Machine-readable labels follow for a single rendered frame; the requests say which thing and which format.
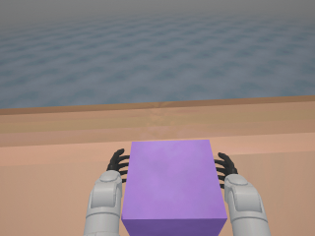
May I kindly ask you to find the robot left forearm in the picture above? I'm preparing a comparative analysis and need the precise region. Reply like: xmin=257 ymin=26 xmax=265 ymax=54
xmin=83 ymin=170 xmax=123 ymax=236

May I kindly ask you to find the carton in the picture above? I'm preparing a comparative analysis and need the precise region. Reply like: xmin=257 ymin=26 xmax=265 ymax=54
xmin=121 ymin=140 xmax=227 ymax=236

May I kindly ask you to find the robot right forearm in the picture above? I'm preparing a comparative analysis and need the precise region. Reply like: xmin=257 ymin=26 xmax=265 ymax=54
xmin=223 ymin=174 xmax=272 ymax=236

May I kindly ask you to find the left robot hand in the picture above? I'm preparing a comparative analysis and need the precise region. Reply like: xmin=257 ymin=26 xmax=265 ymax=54
xmin=106 ymin=148 xmax=130 ymax=183

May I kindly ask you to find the right robot hand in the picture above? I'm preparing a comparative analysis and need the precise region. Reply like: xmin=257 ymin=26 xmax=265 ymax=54
xmin=214 ymin=152 xmax=238 ymax=189

